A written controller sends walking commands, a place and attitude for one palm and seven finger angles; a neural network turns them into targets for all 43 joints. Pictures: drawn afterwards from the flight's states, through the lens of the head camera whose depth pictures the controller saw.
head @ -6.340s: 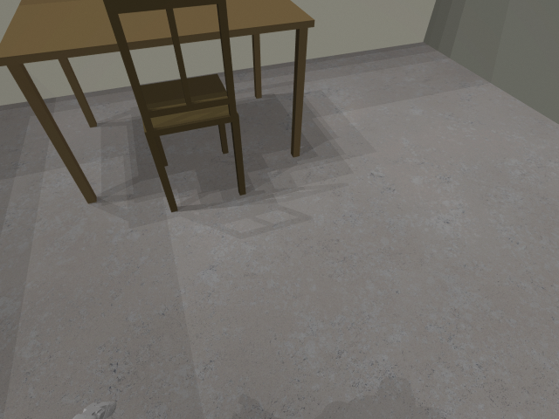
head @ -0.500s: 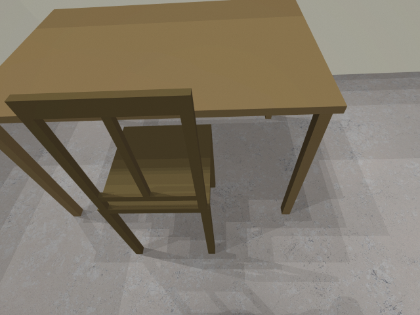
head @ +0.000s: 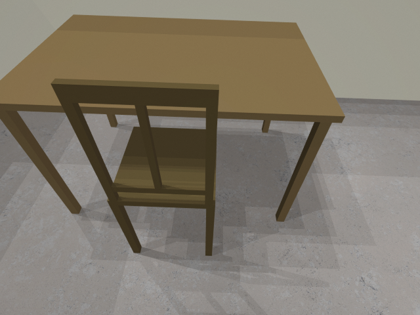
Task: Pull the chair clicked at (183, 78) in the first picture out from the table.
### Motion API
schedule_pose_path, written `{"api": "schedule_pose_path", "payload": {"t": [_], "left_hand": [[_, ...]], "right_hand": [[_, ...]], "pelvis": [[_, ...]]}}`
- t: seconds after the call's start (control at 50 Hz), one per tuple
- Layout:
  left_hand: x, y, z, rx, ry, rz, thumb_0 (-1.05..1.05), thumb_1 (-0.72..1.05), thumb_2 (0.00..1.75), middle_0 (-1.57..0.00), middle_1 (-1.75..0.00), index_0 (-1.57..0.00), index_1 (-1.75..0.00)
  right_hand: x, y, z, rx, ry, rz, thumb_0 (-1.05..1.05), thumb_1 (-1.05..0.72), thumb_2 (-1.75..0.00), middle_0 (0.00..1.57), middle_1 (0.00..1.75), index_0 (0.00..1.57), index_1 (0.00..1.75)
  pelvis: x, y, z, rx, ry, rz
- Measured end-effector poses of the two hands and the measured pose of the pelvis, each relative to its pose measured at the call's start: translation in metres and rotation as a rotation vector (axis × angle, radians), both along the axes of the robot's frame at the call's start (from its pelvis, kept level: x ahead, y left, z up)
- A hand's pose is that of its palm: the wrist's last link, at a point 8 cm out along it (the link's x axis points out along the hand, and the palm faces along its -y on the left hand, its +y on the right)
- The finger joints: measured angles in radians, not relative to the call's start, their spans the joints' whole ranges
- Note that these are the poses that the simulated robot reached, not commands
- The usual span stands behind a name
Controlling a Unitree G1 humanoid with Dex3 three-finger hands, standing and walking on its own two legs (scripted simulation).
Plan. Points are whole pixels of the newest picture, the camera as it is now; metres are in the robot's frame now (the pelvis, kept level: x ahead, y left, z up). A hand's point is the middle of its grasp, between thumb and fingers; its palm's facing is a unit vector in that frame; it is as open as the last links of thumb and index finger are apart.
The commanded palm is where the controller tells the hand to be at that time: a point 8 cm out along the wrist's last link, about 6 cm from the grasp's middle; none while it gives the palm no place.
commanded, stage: come to a stop and stand still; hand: left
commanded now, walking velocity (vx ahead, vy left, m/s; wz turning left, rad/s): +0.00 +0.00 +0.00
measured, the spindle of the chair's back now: (150, 151) +0.53 +0.22 -0.05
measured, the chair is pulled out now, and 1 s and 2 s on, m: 0.00 0.00 0.00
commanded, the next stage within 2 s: look again from close up in 0.50 s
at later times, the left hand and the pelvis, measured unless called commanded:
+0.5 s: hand out of the picture -0.04 +0.15 -0.17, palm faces +0.04 -0.99 -0.17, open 7.3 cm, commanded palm none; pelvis -0.03 -0.01 +0.01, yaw +0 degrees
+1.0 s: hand out of the picture +0.02 +0.20 -0.17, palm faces +0.02 -0.98 -0.22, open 7.3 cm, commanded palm none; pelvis +0.00 +0.02 +0.00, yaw +0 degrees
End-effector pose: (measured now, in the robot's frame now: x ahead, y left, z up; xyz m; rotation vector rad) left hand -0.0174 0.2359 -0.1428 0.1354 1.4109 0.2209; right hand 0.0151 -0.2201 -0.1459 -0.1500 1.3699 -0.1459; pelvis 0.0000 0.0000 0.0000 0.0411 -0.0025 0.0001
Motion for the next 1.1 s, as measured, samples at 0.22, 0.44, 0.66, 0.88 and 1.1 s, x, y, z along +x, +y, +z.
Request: {"api": "schedule_pose_path", "payload": {"t": [0.22,0.44,0.66,0.88,1.1], "left_hand": [[-0.032,-0.03,0.004,-0.046,0.05,-0.023,0.0,0.91,0.9,-0.2,-0.3,-0.2,-0.3],[-0.028,-0.035,0.0,-0.065,0.02,-0.032,0.0,0.91,0.9,-0.2,-0.3,-0.2,-0.3],[-0.025,-0.025,0.001,-0.039,0.019,-0.053,0.0,0.91,0.9,-0.2,-0.3,-0.2,-0.3],[0.011,0.004,0.004,-0.005,-0.063,-0.069,0.0,0.91,0.9,-0.2,-0.3,-0.2,-0.3],[0.03,0.012,0.002,-0.01,-0.068,-0.078,0.0,0.91,0.9,-0.2,-0.3,-0.2,-0.3]], "right_hand": [[-0.035,-0.001,-0.001,0.026,0.029,-0.029,0.01,-0.91,-0.9,0.19,0.29,0.2,0.29],[-0.072,0.004,0.003,0.027,0.098,-0.052,0.0,-0.91,-0.9,0.19,0.29,0.2,0.29],[-0.074,0.014,-0.002,0.047,0.107,-0.053,0.0,-0.9,-0.9,0.19,0.29,0.2,0.29],[-0.031,0.027,-0.009,0.046,-0.012,-0.013,0.02,-0.92,-0.9,0.19,0.29,0.2,0.29],[-0.013,0.024,-0.002,0.015,-0.019,-0.004,0.01,-0.91,-0.9,0.19,0.29,0.2,0.29]], "pelvis": [[-0.02,-0.005,0.006,-0.029,-0.027,0.003],[-0.028,-0.007,0.006,-0.034,-0.018,0.002],[-0.024,0.001,0.002,-0.05,-0.002,0.003],[-0.007,0.019,-0.002,-0.04,-0.012,0.004],[0.002,0.023,0.0,-0.033,-0.013,-0.004]]}}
